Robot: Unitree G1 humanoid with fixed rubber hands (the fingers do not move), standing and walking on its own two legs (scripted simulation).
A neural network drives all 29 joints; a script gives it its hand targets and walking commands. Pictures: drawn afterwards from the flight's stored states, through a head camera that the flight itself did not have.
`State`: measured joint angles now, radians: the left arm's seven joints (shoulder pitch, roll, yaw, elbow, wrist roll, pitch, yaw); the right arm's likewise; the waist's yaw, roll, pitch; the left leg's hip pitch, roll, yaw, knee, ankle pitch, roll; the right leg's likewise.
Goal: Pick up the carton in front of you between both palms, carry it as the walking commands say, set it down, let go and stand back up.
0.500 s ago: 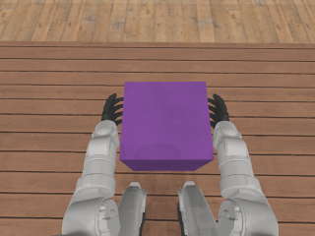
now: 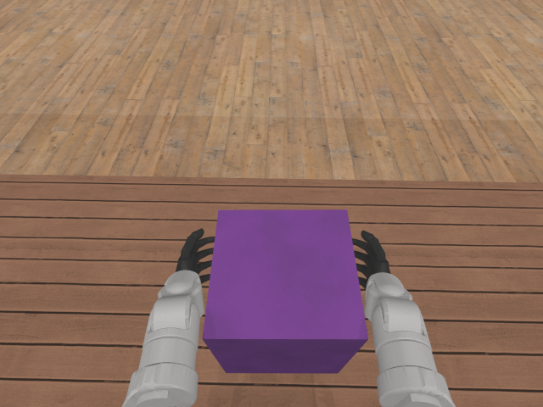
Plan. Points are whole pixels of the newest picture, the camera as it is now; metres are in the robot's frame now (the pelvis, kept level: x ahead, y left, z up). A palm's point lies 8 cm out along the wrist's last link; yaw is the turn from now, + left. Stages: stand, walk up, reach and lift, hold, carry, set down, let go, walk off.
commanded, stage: reach and lift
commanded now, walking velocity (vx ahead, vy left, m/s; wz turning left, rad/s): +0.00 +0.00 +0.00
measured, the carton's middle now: (282, 297) +0.30 +0.00 -0.07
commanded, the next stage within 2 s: hold in 1.14 s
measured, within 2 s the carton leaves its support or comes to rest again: neither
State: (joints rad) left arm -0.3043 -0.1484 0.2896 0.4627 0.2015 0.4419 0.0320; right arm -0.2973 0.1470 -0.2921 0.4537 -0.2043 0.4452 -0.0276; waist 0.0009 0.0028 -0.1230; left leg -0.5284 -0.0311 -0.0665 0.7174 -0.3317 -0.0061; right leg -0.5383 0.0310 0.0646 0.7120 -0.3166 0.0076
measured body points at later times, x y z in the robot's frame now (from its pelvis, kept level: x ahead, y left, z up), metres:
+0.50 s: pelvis -0.01 +0.00 +0.02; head -0.03 +0.00 +0.47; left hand +0.30 +0.15 +0.04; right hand +0.30 -0.15 +0.04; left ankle +0.01 +0.12 -0.71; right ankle +0.02 -0.12 -0.71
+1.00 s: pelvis +0.01 +0.00 +0.03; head -0.02 +0.00 +0.48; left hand +0.31 +0.15 +0.05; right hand +0.31 -0.15 +0.05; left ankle +0.02 +0.12 -0.71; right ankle +0.02 -0.12 -0.71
